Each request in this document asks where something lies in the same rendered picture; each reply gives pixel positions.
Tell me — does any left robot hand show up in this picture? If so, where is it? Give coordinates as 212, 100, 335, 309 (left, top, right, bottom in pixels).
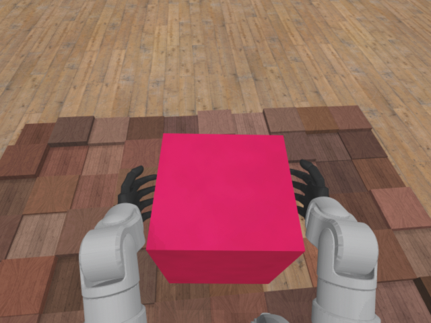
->
118, 166, 157, 222

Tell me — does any right robot forearm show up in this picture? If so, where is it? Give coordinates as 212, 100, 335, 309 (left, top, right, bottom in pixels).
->
305, 196, 380, 323

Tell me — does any right robot hand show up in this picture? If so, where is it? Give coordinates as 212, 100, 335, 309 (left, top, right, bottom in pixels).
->
290, 159, 329, 219

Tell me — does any carton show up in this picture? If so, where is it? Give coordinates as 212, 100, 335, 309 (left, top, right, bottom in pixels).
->
146, 133, 305, 284

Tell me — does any left robot forearm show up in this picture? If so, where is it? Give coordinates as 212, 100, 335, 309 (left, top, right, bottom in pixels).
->
79, 203, 147, 323

